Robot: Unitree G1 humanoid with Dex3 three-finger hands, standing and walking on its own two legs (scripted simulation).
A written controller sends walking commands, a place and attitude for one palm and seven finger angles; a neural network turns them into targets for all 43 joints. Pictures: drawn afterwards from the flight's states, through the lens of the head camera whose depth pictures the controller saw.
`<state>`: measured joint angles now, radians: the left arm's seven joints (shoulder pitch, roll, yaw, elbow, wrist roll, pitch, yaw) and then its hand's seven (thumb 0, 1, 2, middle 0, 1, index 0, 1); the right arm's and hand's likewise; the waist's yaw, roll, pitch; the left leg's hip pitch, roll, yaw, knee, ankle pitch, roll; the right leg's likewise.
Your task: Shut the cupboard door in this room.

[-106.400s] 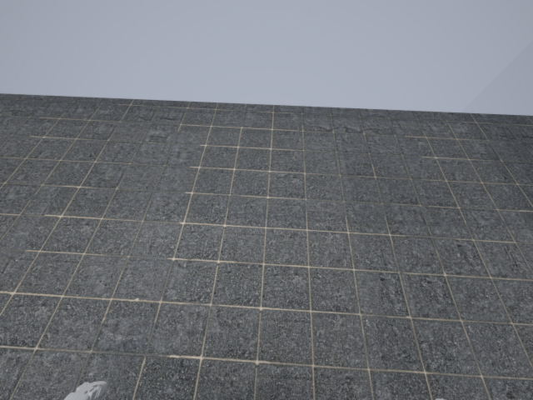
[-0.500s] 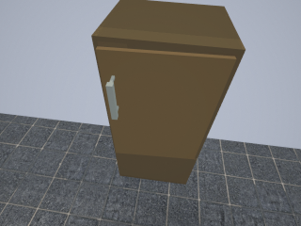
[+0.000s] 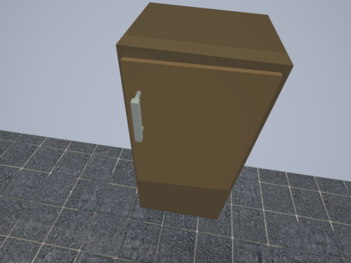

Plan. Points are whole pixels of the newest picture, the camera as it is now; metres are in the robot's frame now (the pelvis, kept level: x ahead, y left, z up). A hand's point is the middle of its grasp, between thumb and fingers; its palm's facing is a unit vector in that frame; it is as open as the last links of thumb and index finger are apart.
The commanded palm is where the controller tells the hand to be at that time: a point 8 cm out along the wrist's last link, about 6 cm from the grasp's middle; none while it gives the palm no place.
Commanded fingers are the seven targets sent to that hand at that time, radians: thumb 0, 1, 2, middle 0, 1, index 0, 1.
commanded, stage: shuffle to correct the standing spot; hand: left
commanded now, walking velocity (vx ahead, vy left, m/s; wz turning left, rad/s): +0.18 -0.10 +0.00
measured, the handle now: (138, 117) +0.51 +0.16 +0.03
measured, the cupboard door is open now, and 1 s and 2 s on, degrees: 3 3 3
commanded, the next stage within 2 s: come to a stop and stand still in 0.12 s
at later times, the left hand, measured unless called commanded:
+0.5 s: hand out of the picture +0.14 +0.16 -0.17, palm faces -0.07 -0.99 -0.16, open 7.3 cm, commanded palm none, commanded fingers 0.00 0.90 0.90 -0.20 -0.30 -0.20 -0.30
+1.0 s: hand out of the picture +0.09 +0.16 -0.17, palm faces -0.03 -0.96 -0.26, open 7.4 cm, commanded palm none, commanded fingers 0.00 0.90 0.90 -0.20 -0.30 -0.20 -0.30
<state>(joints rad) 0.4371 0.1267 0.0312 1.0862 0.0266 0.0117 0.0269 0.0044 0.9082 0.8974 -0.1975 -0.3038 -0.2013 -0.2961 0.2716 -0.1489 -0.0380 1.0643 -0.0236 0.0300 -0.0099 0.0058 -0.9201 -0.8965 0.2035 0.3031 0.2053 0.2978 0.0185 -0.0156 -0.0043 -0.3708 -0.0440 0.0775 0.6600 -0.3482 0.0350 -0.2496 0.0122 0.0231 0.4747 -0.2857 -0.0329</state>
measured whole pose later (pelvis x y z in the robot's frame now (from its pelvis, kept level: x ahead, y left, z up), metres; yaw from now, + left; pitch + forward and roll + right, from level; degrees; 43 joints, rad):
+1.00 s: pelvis +0.04 -0.02 -0.01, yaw -2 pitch -1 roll +1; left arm 0.25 0.18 0.00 1.01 0.02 0.01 0.04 0.01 0.91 0.90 -0.20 -0.30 -0.20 -0.30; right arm 0.21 -0.20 -0.03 0.95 -0.02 0.00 -0.01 0.00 -0.92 -0.90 0.20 0.30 0.20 0.30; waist 0.00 0.02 0.03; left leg -0.22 -0.01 0.08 0.55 -0.32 0.03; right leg -0.30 -0.05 -0.03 0.58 -0.27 0.01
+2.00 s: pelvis +0.07 -0.04 -0.01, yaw +0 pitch +1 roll +1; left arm 0.41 0.17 0.05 0.24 -0.14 -0.10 0.08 0.02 0.91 0.90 -0.22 -0.33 -0.23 -0.32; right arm 0.33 -0.23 -0.02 0.89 0.03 -0.28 -0.06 0.01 -0.92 -0.90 0.20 0.30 0.21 0.30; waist -0.02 0.03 -0.02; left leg -0.24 0.00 0.04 0.59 -0.37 0.01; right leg -0.30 -0.05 -0.07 0.62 -0.34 0.00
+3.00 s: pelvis +0.03 -0.02 -0.06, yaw +0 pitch +10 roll -2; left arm 0.44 0.25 0.13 -0.16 -0.27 -0.29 -0.22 0.02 0.90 0.90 -1.09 -1.27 -1.09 -1.27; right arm 0.26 -0.24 0.01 0.47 0.03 -0.23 -0.07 0.01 -0.90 -0.90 0.20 0.30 0.21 0.30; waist 0.01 0.02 -0.10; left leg -0.69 0.01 0.02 1.03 -0.51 0.03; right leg -0.71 -0.05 -0.07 0.97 -0.43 0.02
